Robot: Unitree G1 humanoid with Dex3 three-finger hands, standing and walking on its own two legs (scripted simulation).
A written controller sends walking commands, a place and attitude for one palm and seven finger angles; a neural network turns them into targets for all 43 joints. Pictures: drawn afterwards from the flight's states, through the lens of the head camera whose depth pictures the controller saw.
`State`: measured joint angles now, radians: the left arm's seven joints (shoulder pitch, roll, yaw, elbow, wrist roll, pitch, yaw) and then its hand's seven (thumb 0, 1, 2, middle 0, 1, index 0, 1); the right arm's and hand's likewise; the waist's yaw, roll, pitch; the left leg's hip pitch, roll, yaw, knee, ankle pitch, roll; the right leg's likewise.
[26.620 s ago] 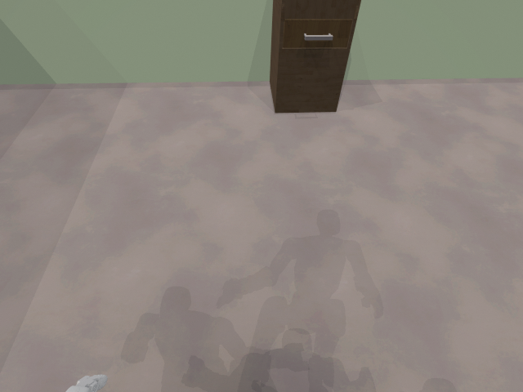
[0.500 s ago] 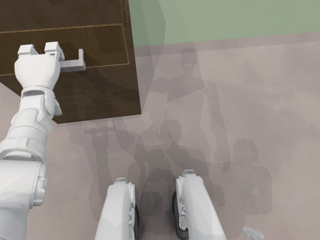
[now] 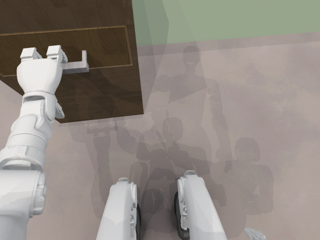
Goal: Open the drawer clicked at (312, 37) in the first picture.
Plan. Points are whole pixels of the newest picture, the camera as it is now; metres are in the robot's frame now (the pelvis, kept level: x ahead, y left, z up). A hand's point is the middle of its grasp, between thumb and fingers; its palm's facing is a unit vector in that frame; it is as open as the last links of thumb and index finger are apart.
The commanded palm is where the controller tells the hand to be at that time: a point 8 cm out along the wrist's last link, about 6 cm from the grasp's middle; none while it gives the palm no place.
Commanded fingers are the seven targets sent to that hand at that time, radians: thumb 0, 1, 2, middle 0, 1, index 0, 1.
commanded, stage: lift the fingers back up to retry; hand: left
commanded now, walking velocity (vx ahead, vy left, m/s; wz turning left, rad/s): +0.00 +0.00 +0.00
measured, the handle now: (57, 62) +0.57 +0.27 -0.04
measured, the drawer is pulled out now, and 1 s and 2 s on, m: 0.00 0.00 0.00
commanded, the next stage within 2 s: re-aim the fingers above the handle in 0.62 s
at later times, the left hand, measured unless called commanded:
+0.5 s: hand (38, 76) +0.49 +0.27 +0.02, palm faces -0.03 -0.05 -1.00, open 13.9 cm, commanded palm +0.48 +0.25 +0.07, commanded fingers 0.00 -0.50 0.30 -0.30 -1.20 -0.30 -1.20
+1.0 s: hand (40, 79) +0.49 +0.27 +0.02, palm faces -0.05 -0.01 -1.00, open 13.8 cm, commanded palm +0.48 +0.25 +0.07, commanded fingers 0.00 -0.50 0.30 -0.30 -1.20 -0.30 -1.20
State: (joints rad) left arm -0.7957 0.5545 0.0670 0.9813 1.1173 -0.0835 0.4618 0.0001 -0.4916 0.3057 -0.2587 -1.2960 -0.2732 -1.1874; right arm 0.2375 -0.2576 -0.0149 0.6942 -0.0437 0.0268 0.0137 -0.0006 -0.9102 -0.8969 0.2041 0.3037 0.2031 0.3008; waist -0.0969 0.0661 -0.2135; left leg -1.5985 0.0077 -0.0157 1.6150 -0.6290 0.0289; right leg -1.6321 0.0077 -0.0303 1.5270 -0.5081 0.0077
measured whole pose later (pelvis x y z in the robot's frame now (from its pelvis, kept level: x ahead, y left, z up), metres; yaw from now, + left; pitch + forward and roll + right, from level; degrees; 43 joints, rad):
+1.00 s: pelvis +0.04 +0.01 +0.07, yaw +0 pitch +31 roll -3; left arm -0.65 0.48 0.06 0.99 1.13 -0.11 0.55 0.00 -0.49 0.31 -0.32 -1.20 -0.32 -1.20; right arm 0.25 -0.25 -0.05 0.73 -0.06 0.09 0.03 0.00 -0.91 -0.90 0.20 0.30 0.20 0.30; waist -0.07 0.06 -0.19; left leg -1.28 0.01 -0.01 1.33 -0.60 0.03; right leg -1.31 0.01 -0.02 1.25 -0.49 0.01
